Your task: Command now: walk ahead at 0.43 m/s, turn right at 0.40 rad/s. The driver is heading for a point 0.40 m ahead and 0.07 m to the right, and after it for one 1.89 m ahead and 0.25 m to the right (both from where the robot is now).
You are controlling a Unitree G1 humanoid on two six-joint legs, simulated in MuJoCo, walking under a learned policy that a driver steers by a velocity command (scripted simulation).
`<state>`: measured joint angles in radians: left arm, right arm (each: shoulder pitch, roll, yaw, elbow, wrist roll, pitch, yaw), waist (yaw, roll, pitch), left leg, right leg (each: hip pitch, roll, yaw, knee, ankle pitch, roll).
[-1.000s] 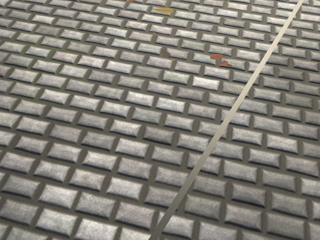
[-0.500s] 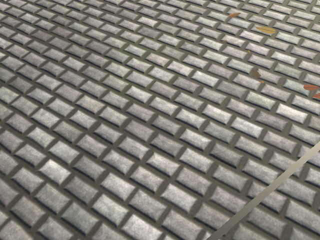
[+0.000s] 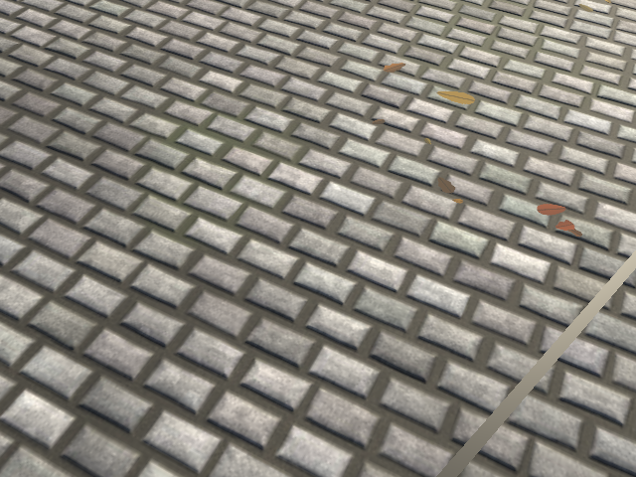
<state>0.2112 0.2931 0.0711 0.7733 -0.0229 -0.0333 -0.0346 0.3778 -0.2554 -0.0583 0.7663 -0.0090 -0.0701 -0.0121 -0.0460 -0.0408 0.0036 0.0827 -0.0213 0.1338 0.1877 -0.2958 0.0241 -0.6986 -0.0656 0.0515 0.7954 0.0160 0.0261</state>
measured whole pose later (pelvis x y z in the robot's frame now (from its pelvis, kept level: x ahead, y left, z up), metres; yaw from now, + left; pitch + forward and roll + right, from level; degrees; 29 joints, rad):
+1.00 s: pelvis +0.37 -0.08 -0.01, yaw -10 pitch +1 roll +0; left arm 0.17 0.29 0.06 0.76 -0.01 0.01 0.03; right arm 0.18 -0.30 -0.07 0.67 0.02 0.04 -0.02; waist -0.02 0.02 0.06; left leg -0.38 -0.10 -0.18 0.46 -0.08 0.01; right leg -0.30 0.04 0.10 0.57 -0.32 0.03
